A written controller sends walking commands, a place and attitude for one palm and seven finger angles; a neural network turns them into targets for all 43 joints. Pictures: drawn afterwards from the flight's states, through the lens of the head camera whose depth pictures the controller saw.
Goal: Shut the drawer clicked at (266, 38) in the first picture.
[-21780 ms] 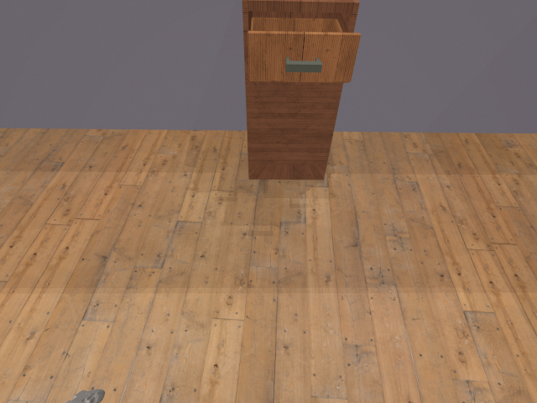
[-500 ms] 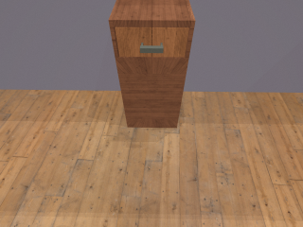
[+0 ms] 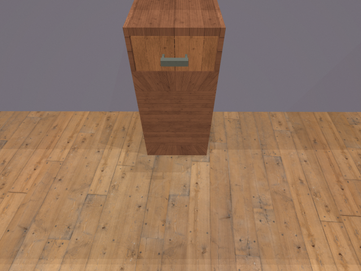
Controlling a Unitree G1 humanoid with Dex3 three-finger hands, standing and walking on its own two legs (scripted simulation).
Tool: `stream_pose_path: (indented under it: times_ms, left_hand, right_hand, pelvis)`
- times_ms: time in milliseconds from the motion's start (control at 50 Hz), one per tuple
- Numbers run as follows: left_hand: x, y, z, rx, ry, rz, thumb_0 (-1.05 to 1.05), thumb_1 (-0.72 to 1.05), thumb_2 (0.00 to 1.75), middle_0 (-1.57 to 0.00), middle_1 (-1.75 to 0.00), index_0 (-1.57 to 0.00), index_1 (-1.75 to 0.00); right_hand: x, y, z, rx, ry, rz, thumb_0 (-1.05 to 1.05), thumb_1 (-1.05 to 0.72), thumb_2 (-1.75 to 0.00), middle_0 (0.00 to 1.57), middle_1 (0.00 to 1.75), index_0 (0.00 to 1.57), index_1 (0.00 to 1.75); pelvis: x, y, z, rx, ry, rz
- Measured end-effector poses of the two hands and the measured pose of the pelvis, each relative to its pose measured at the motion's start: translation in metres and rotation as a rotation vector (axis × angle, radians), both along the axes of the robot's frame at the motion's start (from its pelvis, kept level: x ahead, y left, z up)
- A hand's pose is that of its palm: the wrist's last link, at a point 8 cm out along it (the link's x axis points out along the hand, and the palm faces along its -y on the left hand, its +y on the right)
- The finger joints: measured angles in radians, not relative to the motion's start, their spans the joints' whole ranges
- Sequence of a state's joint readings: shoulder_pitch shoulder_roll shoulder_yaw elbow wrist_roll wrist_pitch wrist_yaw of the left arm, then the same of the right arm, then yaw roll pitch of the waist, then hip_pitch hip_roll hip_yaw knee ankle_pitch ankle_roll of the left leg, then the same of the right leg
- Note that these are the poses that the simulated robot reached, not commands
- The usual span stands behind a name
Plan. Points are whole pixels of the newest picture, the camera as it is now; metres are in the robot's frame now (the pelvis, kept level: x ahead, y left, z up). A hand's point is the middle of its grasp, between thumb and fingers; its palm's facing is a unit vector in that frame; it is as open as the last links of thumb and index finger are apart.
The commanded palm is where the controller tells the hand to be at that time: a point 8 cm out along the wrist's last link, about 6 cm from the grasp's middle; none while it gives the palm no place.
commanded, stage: look to check the result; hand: left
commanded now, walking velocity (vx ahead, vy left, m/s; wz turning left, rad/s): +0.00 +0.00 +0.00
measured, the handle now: (174, 59) +0.93 +0.07 -0.02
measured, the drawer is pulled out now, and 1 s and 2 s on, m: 0.00 0.00 0.00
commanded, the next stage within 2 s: stand and wait in 0.44 s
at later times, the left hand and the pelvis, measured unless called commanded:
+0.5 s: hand out of the picture -0.01 +0.15 -0.18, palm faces +0.06 -0.98 -0.18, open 7.4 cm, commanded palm none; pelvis +0.01 -0.01 +0.00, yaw +0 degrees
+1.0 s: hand out of the picture +0.02 +0.16 -0.17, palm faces +0.04 -0.98 -0.21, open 7.4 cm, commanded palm none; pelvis +0.02 -0.02 +0.00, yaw +0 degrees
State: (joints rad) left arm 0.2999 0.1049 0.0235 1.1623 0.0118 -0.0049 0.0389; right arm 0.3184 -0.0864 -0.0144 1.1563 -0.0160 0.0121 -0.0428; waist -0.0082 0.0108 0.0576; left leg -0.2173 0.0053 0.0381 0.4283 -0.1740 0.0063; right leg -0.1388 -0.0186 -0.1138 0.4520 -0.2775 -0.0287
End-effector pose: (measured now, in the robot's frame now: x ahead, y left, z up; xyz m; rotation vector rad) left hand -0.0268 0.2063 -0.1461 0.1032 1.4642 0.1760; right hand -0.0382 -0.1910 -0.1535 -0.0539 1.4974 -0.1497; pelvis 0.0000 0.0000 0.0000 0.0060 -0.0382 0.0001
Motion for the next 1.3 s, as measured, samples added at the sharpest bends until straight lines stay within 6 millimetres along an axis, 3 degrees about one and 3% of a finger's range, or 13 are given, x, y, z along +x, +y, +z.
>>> stream_pose_path:
  times_ms: [240,620,1300]
  left_hand:
    - [-0.002,-0.006,0.002,0.005,0.017,0.005,0.01,0.91,0.9,-0.2,-0.3,-0.2,-0.3]
    - [0.022,-0.011,0.002,0.011,-0.028,-0.007,0.01,0.91,0.9,-0.2,-0.3,-0.2,-0.3]
    - [0.054,0.014,0.008,0.06,-0.078,-0.04,0.01,0.9,0.9,-0.2,-0.3,-0.2,-0.3]
  right_hand:
    - [0.01,-0.012,0.0,-0.009,-0.006,0.011,0.0,-0.91,-0.9,0.2,0.3,0.2,0.29]
    - [0.028,-0.026,0.001,-0.022,-0.026,0.021,0.0,-0.91,-0.9,0.2,0.3,0.2,0.29]
    - [0.061,-0.054,0.008,-0.082,-0.082,0.049,0.01,-0.91,-0.9,0.2,0.3,0.2,0.3]
  pelvis:
    - [0.004,-0.007,0.0,0.0,0.001,0.001]
    - [0.012,-0.017,0.001,0.0,0.0,0.003]
    - [0.021,-0.017,0.003,0.0,0.001,-0.001]
